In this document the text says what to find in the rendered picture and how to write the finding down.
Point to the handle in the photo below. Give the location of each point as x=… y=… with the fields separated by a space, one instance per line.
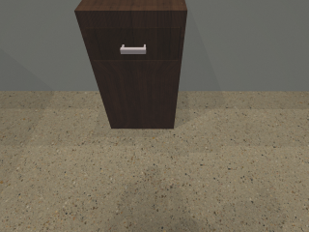
x=133 y=50

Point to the drawer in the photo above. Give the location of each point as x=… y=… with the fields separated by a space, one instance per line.
x=162 y=43

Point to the cabinet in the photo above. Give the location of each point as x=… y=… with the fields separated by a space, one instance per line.
x=136 y=94

